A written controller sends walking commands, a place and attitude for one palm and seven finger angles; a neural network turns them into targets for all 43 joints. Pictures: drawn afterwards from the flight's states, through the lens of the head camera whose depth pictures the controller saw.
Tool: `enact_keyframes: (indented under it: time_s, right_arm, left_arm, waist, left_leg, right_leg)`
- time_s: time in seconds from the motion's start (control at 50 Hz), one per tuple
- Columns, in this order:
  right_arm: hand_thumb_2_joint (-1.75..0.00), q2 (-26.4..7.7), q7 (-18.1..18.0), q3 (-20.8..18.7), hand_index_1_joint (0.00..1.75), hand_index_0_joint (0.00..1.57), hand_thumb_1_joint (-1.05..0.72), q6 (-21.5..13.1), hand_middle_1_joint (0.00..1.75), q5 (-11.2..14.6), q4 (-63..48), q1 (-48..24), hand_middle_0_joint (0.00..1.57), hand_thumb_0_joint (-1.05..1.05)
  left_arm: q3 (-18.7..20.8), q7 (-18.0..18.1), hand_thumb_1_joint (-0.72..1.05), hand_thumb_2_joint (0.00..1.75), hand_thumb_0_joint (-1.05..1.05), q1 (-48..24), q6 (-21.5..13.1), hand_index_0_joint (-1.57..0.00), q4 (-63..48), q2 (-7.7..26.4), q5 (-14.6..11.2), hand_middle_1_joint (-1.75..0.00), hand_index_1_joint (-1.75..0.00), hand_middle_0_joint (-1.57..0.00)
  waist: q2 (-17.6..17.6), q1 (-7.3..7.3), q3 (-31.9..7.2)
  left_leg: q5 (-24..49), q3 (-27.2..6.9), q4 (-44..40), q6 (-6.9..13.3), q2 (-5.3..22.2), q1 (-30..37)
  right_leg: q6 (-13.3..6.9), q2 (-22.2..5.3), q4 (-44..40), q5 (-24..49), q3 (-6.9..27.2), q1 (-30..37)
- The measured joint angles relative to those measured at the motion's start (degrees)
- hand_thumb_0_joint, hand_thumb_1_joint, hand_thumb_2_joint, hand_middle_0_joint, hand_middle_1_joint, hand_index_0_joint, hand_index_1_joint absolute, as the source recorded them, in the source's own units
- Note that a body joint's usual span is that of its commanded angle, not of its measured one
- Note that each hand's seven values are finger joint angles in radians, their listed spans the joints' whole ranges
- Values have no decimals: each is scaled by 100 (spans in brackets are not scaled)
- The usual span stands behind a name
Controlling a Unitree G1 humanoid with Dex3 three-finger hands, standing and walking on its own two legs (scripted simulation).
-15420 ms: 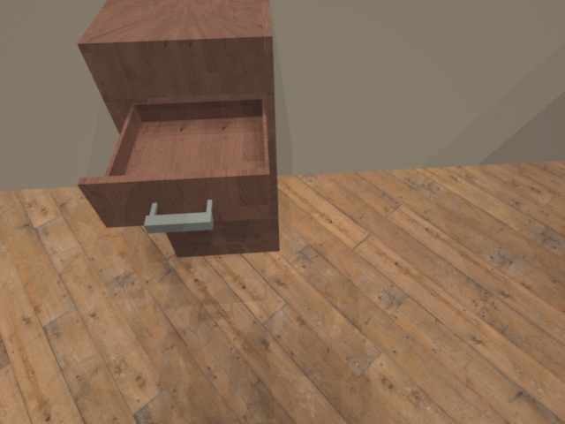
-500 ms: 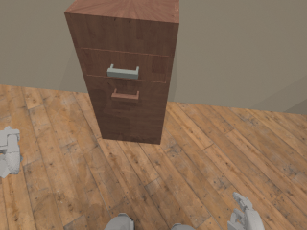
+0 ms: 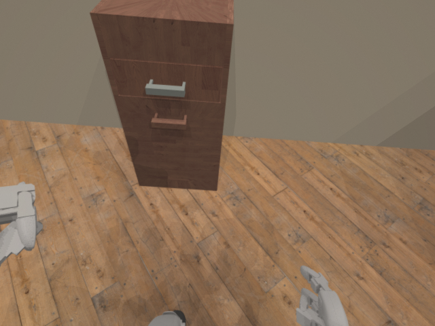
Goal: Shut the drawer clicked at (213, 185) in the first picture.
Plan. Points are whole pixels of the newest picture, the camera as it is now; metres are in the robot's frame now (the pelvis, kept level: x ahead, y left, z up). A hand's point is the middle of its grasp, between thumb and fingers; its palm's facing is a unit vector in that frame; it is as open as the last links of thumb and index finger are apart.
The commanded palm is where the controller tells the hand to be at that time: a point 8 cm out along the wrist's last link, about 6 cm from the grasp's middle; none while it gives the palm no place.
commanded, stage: stop stepping back and stand still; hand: left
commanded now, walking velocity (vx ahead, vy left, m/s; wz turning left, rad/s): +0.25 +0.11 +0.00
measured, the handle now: (166, 86) +0.88 +0.24 -0.08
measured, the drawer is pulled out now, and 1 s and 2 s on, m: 0.00 0.00 0.00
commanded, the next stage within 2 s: let the arm hang, fingers relaxed in 0.48 s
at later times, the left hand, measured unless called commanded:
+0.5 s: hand (42, 240) +0.18 +0.23 +0.17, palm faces +0.35 -0.83 -0.44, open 3.2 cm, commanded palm +0.13 +0.27 +0.19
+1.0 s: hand out of the picture -0.05 +0.21 -0.17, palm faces +0.02 -0.98 -0.22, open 3.8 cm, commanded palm none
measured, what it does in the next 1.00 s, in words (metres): steps on the spot: left foot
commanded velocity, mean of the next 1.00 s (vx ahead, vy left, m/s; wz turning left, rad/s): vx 0.04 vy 0.01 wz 0.00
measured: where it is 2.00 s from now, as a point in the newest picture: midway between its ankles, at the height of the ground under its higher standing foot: outside the picture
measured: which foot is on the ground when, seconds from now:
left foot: up 0.00-0.14, down 0.16-1.00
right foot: down 0.00-1.00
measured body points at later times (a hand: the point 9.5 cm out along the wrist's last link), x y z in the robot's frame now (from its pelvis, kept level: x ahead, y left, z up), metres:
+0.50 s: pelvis -0.01 +0.00 +0.01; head -0.02 +0.00 +0.46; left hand +0.15 +0.27 +0.20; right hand +0.11 -0.25 -0.09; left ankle +0.03 +0.12 -0.73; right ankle -0.06 -0.11 -0.73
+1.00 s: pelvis -0.03 +0.01 +0.01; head +0.00 +0.03 +0.46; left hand -0.05 +0.26 -0.15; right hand -0.01 -0.24 -0.13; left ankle +0.03 +0.12 -0.73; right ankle -0.06 -0.11 -0.73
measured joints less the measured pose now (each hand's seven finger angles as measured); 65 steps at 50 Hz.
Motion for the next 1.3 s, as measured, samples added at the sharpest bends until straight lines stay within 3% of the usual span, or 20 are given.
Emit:
enact_keyframes:
  time_s: [0.04, 0.08, 0.16, 0.24, 0.32, 0.44, 0.58, 0.6, 0.62, 0.68, 0.76, 0.84, 0.9, 1.02, 1.3]
  right_arm:
    - [-90, -128, -48, 2, 30, 21, -90, 139, 30, 38, 180, 55, 20, 1]
    - [-90, -237, -121, -22, 30, 21, -90, 240, 30, 96, 330, 243, 20, 1]
    - [-90, -583, -300, -193, 30, 21, -90, 200, 30, 178, 415, 611, 20, 1]
    - [-90, -675, -401, -295, 30, 20, -90, 185, 30, 203, 482, 603, 20, 2]
    - [-90, -607, -389, -302, 30, 20, -90, 101, 30, 183, 376, 635, 20, 2]
    - [-90, -540, -244, -281, 30, 20, -90, 112, 30, 171, 390, 580, 20, 2]
    - [-90, -372, -253, -175, 30, 20, -90, 144, 30, 179, 359, 230, 20, 2]
    - [-90, -389, -147, -197, 30, 20, -90, 1, 30, 204, 451, 141, 20, 2]
    - [-90, -453, -21, -221, 30, 20, -90, -31, 30, 209, 570, 26, 20, 1]
    - [-90, -656, 167, -223, 30, 20, -90, 284, 30, 142, 895, -346, 20, 1]
    - [-90, -622, 200, -204, 30, 21, -90, 610, 30, 40, 1196, -491, 20, 1]
    - [-90, -481, 160, -181, 30, 20, -90, 770, 30, 2, 1548, -266, 20, 1]
    - [-90, -391, 101, -181, 30, 20, -90, 863, 30, 5, 1925, -2, 20, 1]
    - [-90, -336, 29, -226, 30, 20, -90, 968, 30, 38, 2572, 429, 20, 1]
    - [-90, -79, -5, -263, 30, 20, -90, 905, 30, 77, 3120, 713, 20, 1]
  left_arm:
    - [-112, -31, 88, 90, 2, 38, 44, -141, 45, 17, -13, -160, -159, -141]
    - [-137, -7, 88, 90, 2, 139, 42, -141, 170, -1, -23, -160, -159, -141]
    - [-117, 70, 88, 90, 1, 109, 37, -141, 522, -116, 11, -160, -159, -141]
    - [-48, 87, 88, 90, 1, 8, 97, -141, 906, -177, 28, -160, -159, -141]
    - [-84, 78, 89, 90, 2, 158, 145, -140, 849, -156, 104, -160, -159, -141]
    - [-178, 44, 88, 90, 2, 398, -98, -140, 518, -193, 100, -160, -159, -141]
    - [-154, 34, 88, 90, 2, 55, -29, -141, 887, -227, 81, -160, -159, -141]
    - [-283, -38, 89, 90, 1, -135, -105, -140, 1204, -196, 134, -160, -159, -141]
    - [-513, -187, 89, 90, 1, -450, 0, -140, 1736, -171, 211, -160, -159, -141]
    - [-1236, -546, 89, 90, 0, -1398, 774, -138, 3902, -366, 373, -158, -157, -138]
    - [-1864, -727, 90, 90, 1, -1952, 1439, -129, 6547, -842, 455, -150, -149, -129]
    - [-2193, -679, 90, 90, 1, -1878, 1608, -116, 8165, -1231, 471, -138, -136, -117]
    - [-2071, -592, 90, 90, 2, -1773, 1581, -106, 8910, -1122, 409, -132, -125, -107]
    - [-2126, -706, 90, 90, 1, -1426, 1495, -83, 9859, -976, 352, -105, -101, -84]
    - [-2240, -649, 91, 90, 1, -1281, 1377, -32, 10508, -1372, 318, -45, -44, -33]
  waist:
    - [61, -14, -38]
    - [14, -27, -222]
    - [170, -206, -467]
    - [8, -311, -335]
    - [47, -437, -269]
    - [187, -267, -188]
    - [115, -109, -60]
    - [160, -79, -72]
    - [224, -38, -94]
    - [414, -2, -165]
    - [345, -132, -48]
    - [4, -197, 169]
    - [-123, -122, 284]
    - [-15, -6, 409]
    - [291, -88, 293]
  left_leg:
    - [-299, -195, 850, -17, -138, -70]
    - [-353, -211, 1072, 17, -281, 198]
    - [-181, -249, -63, 202, -307, 1152]
    - [-21, -128, -122, 175, -438, 1237]
    - [53, -215, -210, 142, -396, 1220]
    - [-64, -382, 38, 107, -282, 1124]
    - [3, -241, -287, 122, -385, 1393]
    - [19, -245, -273, 127, -387, 1330]
    - [25, -252, -220, 136, -411, 1241]
    - [-47, -263, 75, 187, -494, 963]
    - [-127, -284, 264, 196, -521, 940]
    - [-75, -326, 154, 185, -510, 1120]
    - [35, -414, -22, 169, -462, 1198]
    - [286, -449, -422, 194, -473, 1316]
    - [467, -318, -730, 235, -545, 1525]
  right_leg:
    - [35, 19, 81, 239, 58, -42]
    - [85, -31, 42, 224, 168, -16]
    - [172, 3, 187, 115, 129, -82]
    - [211, -149, 402, 54, 226, -135]
    - [155, -94, 253, 157, 144, -102]
    - [81, 94, 77, 234, 125, -8]
    - [180, -30, -37, 251, 250, 127]
    - [195, -39, 40, 272, 208, 32]
    - [212, -68, 165, 261, 172, -82]
    - [225, -154, 489, 52, 139, -339]
    - [221, -180, 710, -38, 114, -366]
    - [222, -162, 551, 29, 75, -152]
    - [205, -98, 217, 212, -3, 13]
    - [215, -97, -289, 520, -36, 183]
    - [252, -190, -287, 566, 79, 214]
